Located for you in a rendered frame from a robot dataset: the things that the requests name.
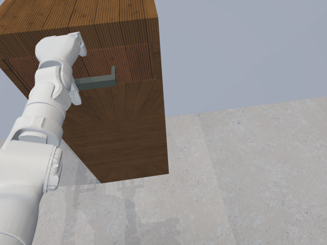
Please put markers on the robot left upper arm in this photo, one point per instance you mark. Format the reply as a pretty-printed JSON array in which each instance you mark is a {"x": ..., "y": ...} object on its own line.
[{"x": 27, "y": 171}]

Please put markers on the robot left hand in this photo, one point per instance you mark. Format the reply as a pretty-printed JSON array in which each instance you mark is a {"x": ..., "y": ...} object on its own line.
[{"x": 65, "y": 47}]

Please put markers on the robot left forearm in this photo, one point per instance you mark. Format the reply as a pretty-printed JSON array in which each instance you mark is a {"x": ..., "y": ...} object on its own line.
[{"x": 45, "y": 111}]

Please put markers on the cabinet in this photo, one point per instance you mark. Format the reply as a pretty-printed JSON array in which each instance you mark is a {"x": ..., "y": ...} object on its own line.
[{"x": 118, "y": 132}]

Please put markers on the handle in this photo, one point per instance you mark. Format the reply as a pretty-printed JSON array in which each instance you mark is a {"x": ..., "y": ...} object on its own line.
[{"x": 98, "y": 81}]

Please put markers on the drawer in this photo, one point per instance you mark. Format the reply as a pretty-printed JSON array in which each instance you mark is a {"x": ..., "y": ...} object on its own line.
[{"x": 133, "y": 63}]

